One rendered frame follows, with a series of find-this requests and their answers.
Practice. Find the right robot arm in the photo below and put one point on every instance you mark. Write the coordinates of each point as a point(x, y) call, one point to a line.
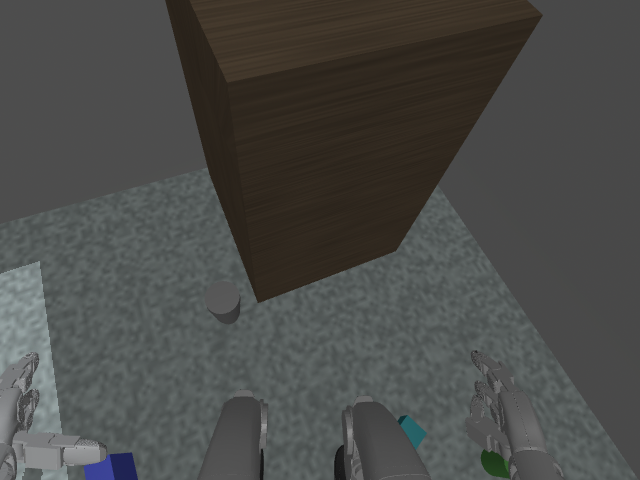
point(534, 465)

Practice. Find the left robot hand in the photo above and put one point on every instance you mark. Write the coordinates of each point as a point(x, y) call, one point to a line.
point(42, 450)

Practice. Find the left robot arm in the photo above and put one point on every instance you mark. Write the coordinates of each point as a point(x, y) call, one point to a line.
point(8, 462)

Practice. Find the right robot hand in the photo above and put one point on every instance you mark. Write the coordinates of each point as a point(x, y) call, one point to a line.
point(517, 427)

